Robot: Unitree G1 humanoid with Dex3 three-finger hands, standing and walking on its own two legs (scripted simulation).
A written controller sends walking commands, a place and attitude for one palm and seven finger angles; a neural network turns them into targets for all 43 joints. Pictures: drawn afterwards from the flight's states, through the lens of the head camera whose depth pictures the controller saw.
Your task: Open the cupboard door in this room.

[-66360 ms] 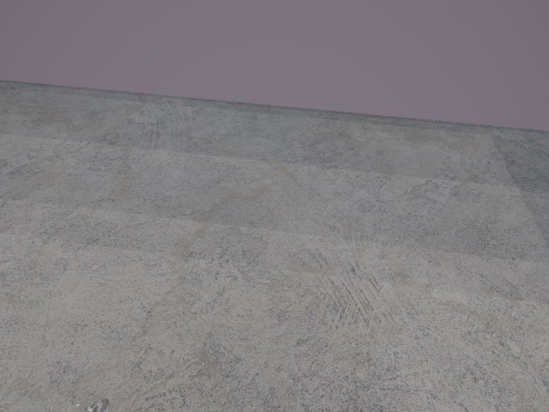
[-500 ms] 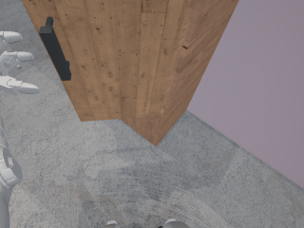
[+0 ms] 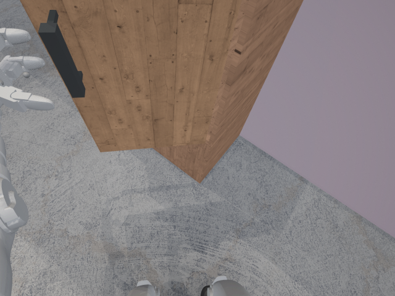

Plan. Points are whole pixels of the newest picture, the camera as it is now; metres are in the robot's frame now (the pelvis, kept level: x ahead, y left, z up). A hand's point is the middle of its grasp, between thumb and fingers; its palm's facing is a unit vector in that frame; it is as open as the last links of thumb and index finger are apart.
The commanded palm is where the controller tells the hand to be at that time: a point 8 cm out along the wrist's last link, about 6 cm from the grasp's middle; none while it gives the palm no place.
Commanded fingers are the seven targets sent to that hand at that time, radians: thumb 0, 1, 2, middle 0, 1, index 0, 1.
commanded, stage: slide the fingers in behind the handle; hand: left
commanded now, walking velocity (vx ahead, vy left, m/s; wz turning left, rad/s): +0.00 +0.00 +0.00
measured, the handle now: (66, 57) +0.55 +0.21 +0.12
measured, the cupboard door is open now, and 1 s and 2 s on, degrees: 46 46 46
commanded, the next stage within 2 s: close the thumb around the handle in 1.58 s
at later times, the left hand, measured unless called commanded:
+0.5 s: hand (42, 75) +0.50 +0.24 +0.12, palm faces +0.05 -1.00 +0.00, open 14.1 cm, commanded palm +0.47 +0.28 +0.12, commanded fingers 0.00 -0.50 0.30 -0.30 -1.20 -0.30 -1.20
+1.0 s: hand (60, 77) +0.49 +0.21 +0.12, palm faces +0.05 -1.00 +0.01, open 14.0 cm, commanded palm +0.47 +0.26 +0.12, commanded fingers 0.00 -0.50 0.30 -0.30 -1.20 -0.30 -1.20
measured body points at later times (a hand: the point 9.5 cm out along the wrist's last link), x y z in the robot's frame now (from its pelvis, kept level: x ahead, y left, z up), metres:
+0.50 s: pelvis +0.01 +0.00 +0.00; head +0.10 +0.02 +0.44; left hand +0.49 +0.30 +0.13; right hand +0.01 -0.27 -0.10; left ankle +0.00 +0.10 -0.70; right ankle -0.01 -0.13 -0.70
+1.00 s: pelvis +0.00 -0.01 +0.00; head +0.09 +0.01 +0.44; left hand +0.49 +0.27 +0.13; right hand +0.00 -0.28 -0.11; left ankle +0.00 +0.10 -0.70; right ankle -0.01 -0.13 -0.70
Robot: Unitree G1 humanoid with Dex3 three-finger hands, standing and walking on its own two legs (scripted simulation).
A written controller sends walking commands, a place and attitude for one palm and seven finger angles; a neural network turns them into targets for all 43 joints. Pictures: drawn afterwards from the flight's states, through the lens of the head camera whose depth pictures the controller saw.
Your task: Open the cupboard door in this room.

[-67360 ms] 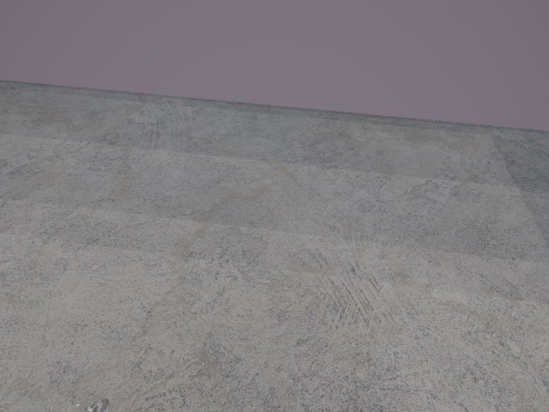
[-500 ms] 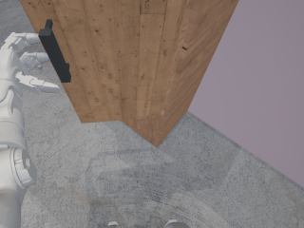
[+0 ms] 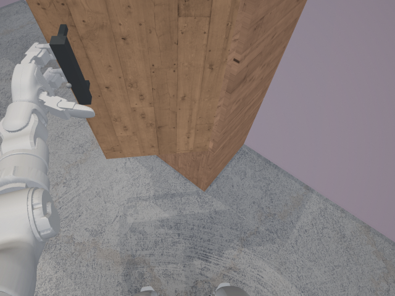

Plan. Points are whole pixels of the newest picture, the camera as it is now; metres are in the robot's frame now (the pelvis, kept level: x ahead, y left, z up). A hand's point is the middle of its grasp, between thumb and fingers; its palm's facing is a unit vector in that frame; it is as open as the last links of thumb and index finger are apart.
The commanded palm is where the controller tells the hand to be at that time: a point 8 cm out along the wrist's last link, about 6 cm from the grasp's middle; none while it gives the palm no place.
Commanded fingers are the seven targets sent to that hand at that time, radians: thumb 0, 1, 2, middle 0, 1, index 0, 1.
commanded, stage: slide the fingers in behind the handle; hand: left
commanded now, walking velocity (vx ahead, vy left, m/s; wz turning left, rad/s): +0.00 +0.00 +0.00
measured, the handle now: (75, 67) +0.56 +0.22 +0.12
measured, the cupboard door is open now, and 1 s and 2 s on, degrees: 46 46 65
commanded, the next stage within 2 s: close the thumb around the handle in 0.58 s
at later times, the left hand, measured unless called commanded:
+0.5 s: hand (76, 83) +0.51 +0.21 +0.12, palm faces +0.06 -1.00 +0.00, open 13.9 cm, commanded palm +0.49 +0.25 +0.11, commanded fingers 0.00 -0.50 0.30 -0.30 -1.20 -0.30 -1.20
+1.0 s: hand (81, 82) +0.51 +0.19 +0.12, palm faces +0.05 -1.00 +0.01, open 11.0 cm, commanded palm +0.48 +0.24 +0.11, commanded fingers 0.00 0.45 0.71 -0.37 -1.30 -0.37 -1.30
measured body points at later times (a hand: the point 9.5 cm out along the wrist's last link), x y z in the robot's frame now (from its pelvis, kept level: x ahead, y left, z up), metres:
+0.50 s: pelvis +0.00 +0.00 +0.00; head +0.10 +0.01 +0.44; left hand +0.50 +0.26 +0.12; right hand -0.02 -0.27 -0.11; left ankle +0.00 +0.11 -0.70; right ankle -0.01 -0.12 -0.70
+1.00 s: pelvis +0.01 +0.00 +0.00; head +0.10 +0.02 +0.44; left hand +0.50 +0.25 +0.12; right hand +0.00 -0.26 -0.11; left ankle +0.00 +0.11 -0.70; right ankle -0.01 -0.12 -0.70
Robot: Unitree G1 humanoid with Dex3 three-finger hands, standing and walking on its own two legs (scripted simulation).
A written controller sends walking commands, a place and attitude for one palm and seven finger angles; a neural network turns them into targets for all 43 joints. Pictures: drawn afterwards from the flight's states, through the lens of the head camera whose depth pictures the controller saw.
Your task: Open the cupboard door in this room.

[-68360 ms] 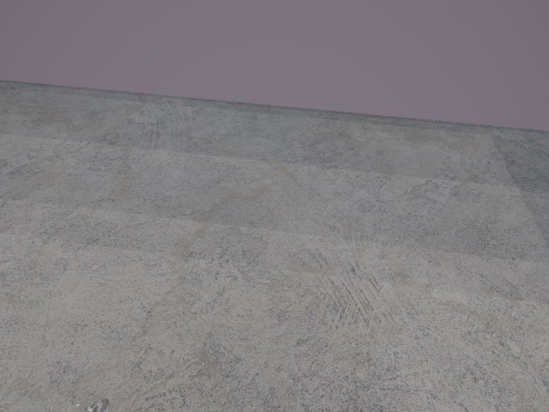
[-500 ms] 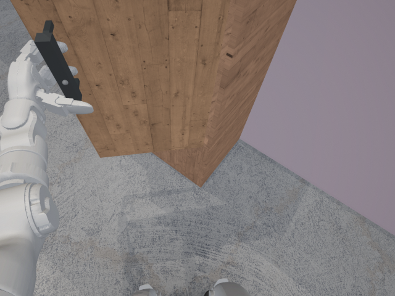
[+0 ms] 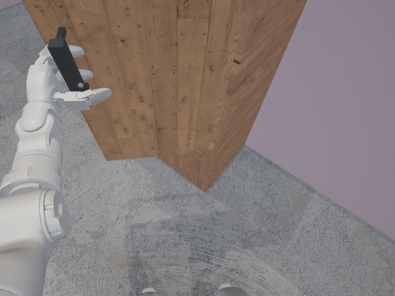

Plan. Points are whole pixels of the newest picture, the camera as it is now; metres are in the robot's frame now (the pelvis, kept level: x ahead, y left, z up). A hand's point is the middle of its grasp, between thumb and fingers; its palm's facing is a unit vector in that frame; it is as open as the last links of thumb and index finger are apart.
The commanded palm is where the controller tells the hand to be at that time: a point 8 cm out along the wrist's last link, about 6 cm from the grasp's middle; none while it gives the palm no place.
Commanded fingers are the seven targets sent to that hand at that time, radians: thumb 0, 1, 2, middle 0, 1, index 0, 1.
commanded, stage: close the thumb around the handle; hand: left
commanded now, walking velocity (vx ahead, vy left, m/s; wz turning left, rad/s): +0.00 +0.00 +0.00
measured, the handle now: (74, 69) +0.55 +0.22 +0.12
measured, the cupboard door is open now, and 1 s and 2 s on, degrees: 46 65 89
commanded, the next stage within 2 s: pull the door open along its arc in 0.38 s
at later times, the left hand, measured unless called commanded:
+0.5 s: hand (82, 88) +0.49 +0.19 +0.12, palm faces +0.08 -1.00 -0.01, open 6.0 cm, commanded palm +0.47 +0.24 +0.12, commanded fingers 0.00 0.90 0.90 -0.40 -1.35 -0.40 -1.35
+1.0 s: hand (96, 129) +0.39 +0.15 +0.12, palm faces +0.15 -0.98 +0.08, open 6.5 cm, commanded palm +0.32 +0.21 +0.12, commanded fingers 0.00 0.90 0.90 -0.40 -1.35 -0.40 -1.35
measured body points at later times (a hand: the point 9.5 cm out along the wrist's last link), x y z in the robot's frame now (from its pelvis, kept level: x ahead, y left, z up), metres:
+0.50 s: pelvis -0.01 -0.01 +0.00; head +0.08 +0.00 +0.44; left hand +0.48 +0.24 +0.12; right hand -0.01 -0.28 -0.11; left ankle -0.01 +0.10 -0.70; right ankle -0.01 -0.12 -0.70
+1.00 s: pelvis +0.01 +0.00 +0.02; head +0.04 -0.01 +0.47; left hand +0.38 +0.20 +0.12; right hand +0.11 -0.26 -0.10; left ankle -0.01 +0.10 -0.70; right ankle -0.01 -0.12 -0.70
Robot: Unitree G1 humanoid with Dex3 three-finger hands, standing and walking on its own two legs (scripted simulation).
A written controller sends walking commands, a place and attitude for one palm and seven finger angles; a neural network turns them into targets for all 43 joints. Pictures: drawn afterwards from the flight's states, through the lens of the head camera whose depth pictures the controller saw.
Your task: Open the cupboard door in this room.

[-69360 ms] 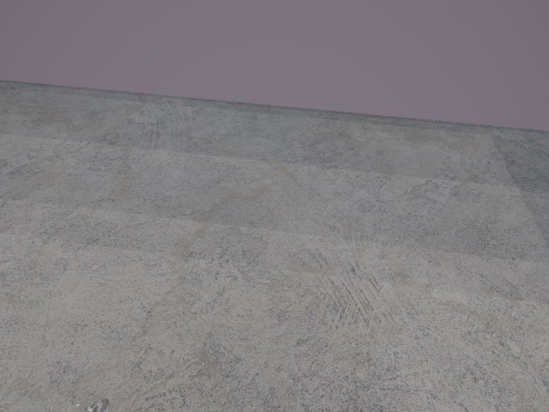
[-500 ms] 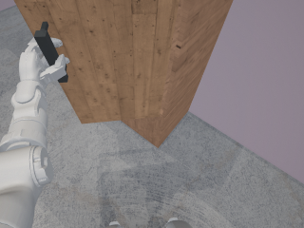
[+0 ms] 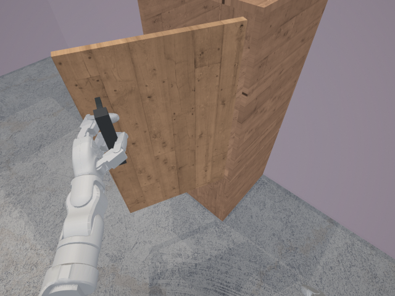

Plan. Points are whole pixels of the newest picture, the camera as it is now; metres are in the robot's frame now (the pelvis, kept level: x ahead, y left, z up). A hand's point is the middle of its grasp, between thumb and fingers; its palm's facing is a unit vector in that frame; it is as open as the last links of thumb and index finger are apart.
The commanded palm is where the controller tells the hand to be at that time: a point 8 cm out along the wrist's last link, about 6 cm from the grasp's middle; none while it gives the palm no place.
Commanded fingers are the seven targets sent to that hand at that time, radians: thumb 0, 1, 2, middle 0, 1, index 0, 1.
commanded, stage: pull the door open along its arc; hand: left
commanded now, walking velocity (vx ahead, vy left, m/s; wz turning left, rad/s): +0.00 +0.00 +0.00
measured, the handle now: (109, 132) +0.43 +0.20 +0.10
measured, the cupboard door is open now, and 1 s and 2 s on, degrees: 65 89 90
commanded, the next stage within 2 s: open thumb and fingers to let go in 0.46 s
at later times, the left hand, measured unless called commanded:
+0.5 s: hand (165, 190) +0.28 +0.06 +0.11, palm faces +0.42 -0.91 -0.01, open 6.7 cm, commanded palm +0.23 +0.10 +0.10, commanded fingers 0.00 0.90 0.90 -0.40 -1.35 -0.40 -1.35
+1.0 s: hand (168, 190) +0.28 +0.06 +0.11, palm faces +0.45 -0.89 -0.01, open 11.1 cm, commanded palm +0.24 +0.10 +0.10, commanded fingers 0.00 -0.50 0.30 -0.29 -1.15 -0.29 -1.15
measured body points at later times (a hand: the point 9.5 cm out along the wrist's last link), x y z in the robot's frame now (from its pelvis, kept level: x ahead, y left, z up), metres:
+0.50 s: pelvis +0.00 -0.03 +0.01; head -0.02 -0.05 +0.46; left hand +0.26 +0.11 +0.11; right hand +0.20 -0.23 -0.08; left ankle -0.02 +0.11 -0.72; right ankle -0.02 -0.12 -0.72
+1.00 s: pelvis -0.02 -0.04 +0.00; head -0.03 -0.06 +0.45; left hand +0.25 +0.10 +0.11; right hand +0.17 -0.24 -0.10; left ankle -0.02 +0.11 -0.72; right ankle -0.02 -0.12 -0.72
